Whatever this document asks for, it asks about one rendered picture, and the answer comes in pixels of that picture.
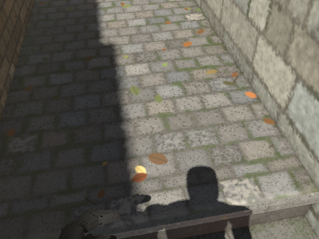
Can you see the left robot hand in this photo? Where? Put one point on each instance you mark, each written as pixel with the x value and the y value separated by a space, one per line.
pixel 88 221

